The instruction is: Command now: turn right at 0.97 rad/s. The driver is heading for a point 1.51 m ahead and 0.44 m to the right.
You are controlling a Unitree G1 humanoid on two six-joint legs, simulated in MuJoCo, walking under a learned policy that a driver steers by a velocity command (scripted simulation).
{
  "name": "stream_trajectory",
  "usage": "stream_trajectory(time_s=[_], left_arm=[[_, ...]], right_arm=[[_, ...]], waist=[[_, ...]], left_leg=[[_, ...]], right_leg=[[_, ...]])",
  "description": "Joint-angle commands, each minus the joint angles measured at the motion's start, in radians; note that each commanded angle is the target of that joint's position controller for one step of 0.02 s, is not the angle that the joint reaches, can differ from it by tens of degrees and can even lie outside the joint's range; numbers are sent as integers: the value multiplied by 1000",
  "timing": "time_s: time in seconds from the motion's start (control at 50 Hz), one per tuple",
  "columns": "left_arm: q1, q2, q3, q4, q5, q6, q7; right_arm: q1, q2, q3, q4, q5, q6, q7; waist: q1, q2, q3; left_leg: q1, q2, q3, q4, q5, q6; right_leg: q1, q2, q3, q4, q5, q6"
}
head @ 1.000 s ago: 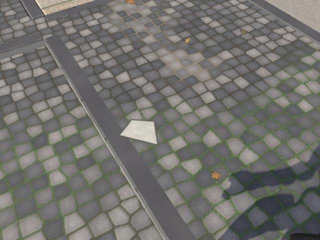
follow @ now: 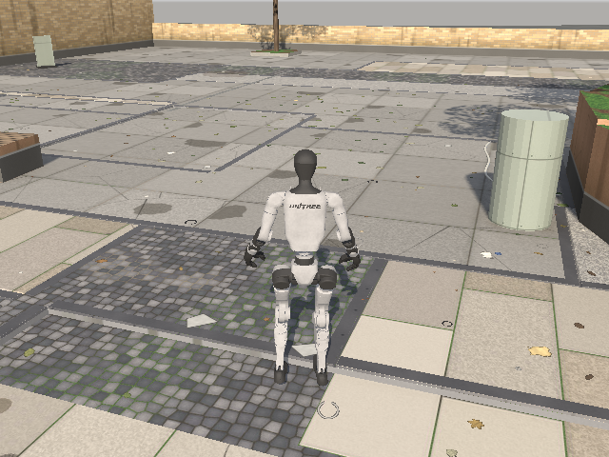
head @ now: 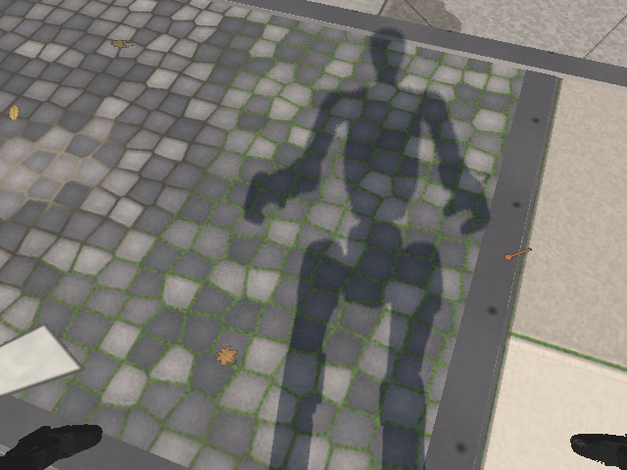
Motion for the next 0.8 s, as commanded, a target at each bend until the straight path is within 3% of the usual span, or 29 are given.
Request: stream_trajectory(time_s=[0.02,0.04,0.06,0.08,0.1,0.12,0.14,0.16,0.18,0.22,0.24,0.28,0.32,0.34,0.38,0.42,0.44,0.46,0.48,0.5,0.52,0.54,0.56,0.6,0.62,0.66,0.76,0.78,0.8], left_arm=[[-193,136,29,-144,-5,-18,6],[-204,114,20,-148,-11,-14,5],[-157,68,9,-133,-11,-8,3],[-72,-6,-5,-114,-6,-3,1],[66,0,-5,-99,1,-11,-2],[88,71,7,-169,-42,-10,-4],[50,164,24,-145,-52,-5,13],[46,202,36,-134,-30,8,17],[86,197,36,-116,-17,22,18],[33,156,19,-149,-9,24,11],[-11,110,-1,-167,-10,19,7],[-91,27,-36,-194,-11,2,-12],[-106,-17,-54,-195,-19,-14,-37],[-81,-11,-52,-179,-27,-17,-42],[-7,41,-27,-139,-29,-11,-37],[107,70,0,-85,-27,-3,-22],[212,133,31,-48,-24,-7,-11],[276,297,68,-59,-16,-19,1],[243,292,60,-92,43,-53,-19],[209,244,40,-83,54,-76,-29],[168,199,27,-69,32,-82,-21],[118,144,9,-71,4,-75,-11],[116,113,-2,-58,-16,-70,-5],[156,92,-16,-45,-7,-84,-5],[179,94,-19,-33,1,-95,-6],[235,90,-23,-2,19,-114,-7],[275,98,-24,26,9,-132,-6],[343,133,-15,48,51,-131,-22],[343,113,-18,51,55,-131,-30]], right_arm=[[234,-83,-30,8,17,2,-1],[307,-86,-37,36,26,1,3],[378,-68,-41,76,29,-2,7],[386,-72,-38,85,13,-3,5],[270,-86,-17,16,-28,-1,-11],[79,-181,-30,-43,-90,-7,-23],[-59,-98,-7,-115,-82,-10,-35],[-106,-60,9,-126,-59,-4,-56],[-125,-58,21,-146,-43,-1,-74],[-33,-80,21,-129,-30,-5,-111],[42,-86,16,-105,-27,-2,-120],[173,-122,-7,-68,-29,13,-125],[200,-162,-33,-63,-31,26,-108],[193,-179,-44,-64,-24,27,-91],[192,-184,-55,-54,-3,20,-61],[173,-135,-47,-35,16,18,-40],[212,-74,-33,-13,11,20,-31],[155,5,-9,-85,-44,17,-32],[3,-37,-13,-141,-27,-1,-42],[-34,-78,-25,-138,9,-5,-46],[-22,-68,-23,-127,13,-10,-54],[11,-73,-26,-101,-3,-4,-63],[71,-88,-32,-85,-13,-7,-53],[101,-67,-26,-67,0,-19,-21],[94,-60,-22,-67,8,-27,-12],[72,-44,-14,-67,12,-49,-3],[16,-18,6,-86,11,-82,6],[16,-13,13,-76,-95,-30,37],[1,-13,11,-86,-83,-12,50]], waist=[[-123,-174,-282],[-151,-176,-268],[-159,-112,-250],[-109,44,-202],[15,117,-148],[107,376,-139],[78,252,-5],[79,138,19],[97,63,-4],[42,3,-39],[7,-5,-63],[-66,67,-128],[-95,146,-192],[-94,165,-207],[-83,183,-214],[-27,145,-215],[5,-8,-206],[-8,-381,-159],[75,-337,-315],[68,-220,-274],[30,-192,-201],[-1,-135,-179],[-29,-122,-212],[-20,-147,-205],[-16,-155,-172],[-3,-152,-112],[19,-164,-44],[42,-186,-61],[46,-197,-32]], left_leg=[[333,-37,29,-151,23,22],[428,-35,41,-259,102,34],[549,1,16,-391,199,55],[621,192,-187,-391,279,129],[461,362,-330,-378,666,223],[205,565,-660,-640,227,421],[60,474,-526,-707,-72,388],[-43,382,-365,-685,-92,318],[-71,298,-223,-646,-9,281],[50,276,-68,-551,114,272],[165,264,-20,-512,149,273],[378,269,34,-474,212,289],[409,288,98,-466,252,295],[384,304,121,-470,260,289],[373,358,121,-456,282,268],[323,337,180,-346,257,193],[195,258,261,-118,154,123],[-275,117,295,316,-300,10],[-350,26,40,514,-344,-10],[-360,37,-9,564,-256,6],[-372,43,-10,533,-162,23],[-355,64,-13,506,-90,23],[-300,69,-3,463,-11,28],[-285,48,28,432,119,42],[-308,45,27,395,148,48],[-372,50,15,344,176,66],[-424,57,18,174,199,64],[-402,48,97,206,160,61],[-391,54,95,192,157,62]], right_leg=[[-20,-187,210,39,620,38],[-90,-163,202,102,530,64],[-186,-88,143,247,314,106],[-381,24,55,549,-45,156],[-469,13,67,835,-155,207],[-491,-40,20,1043,-149,252],[-474,-115,8,1204,-15,278],[-401,-118,-25,1304,95,295],[-320,-112,-59,1314,169,314],[-336,-135,-61,1222,316,326],[-378,-156,-75,1070,348,322],[-415,-190,-110,769,275,325],[-267,-208,-155,515,91,314],[-177,-194,-193,423,26,305],[-75,-164,-244,281,77,279],[91,-114,-268,45,212,217],[252,-117,-156,-86,354,160],[466,-383,308,-52,911,14],[391,-524,527,-144,921,-194],[369,-497,423,-170,824,-175],[326,-445,332,-158,759,-110],[296,-402,263,-130,732,-52],[266,-361,232,-159,482,-29],[245,-324,278,-264,-71,-28],[247,-334,310,-309,-152,-34],[282,-352,331,-342,-138,-40],[296,-352,280,-372,-70,-39],[287,-302,229,-413,-94,-22],[267,-299,223,-421,-69,-24]])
